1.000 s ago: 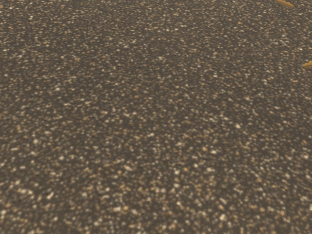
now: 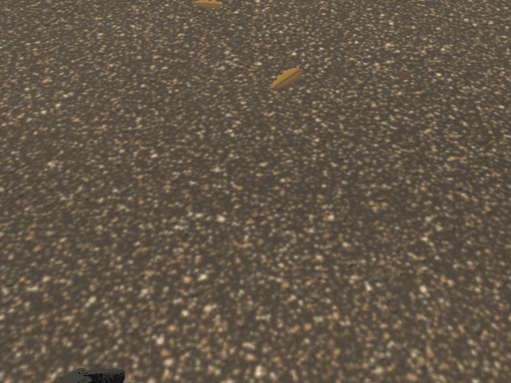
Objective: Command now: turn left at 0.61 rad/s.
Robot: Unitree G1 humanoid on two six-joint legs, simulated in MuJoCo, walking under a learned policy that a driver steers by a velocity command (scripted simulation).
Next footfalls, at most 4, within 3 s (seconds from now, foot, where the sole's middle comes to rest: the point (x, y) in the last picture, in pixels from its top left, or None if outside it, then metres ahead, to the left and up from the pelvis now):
0.14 left None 0.02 0.13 -0.77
0.66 right None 0.40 0.04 -0.77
1.08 left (115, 291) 0.74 0.39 -0.77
1.52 right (226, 180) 1.14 0.07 -0.77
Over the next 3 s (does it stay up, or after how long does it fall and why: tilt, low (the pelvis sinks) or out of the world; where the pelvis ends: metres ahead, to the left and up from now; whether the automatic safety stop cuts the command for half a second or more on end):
stays up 2.18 0.35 0.00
